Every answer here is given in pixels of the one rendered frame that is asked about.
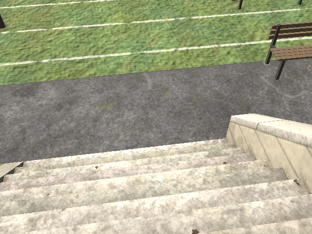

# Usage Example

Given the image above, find stairs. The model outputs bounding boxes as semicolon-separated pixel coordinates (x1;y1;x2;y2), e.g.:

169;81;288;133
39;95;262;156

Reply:
0;138;312;234

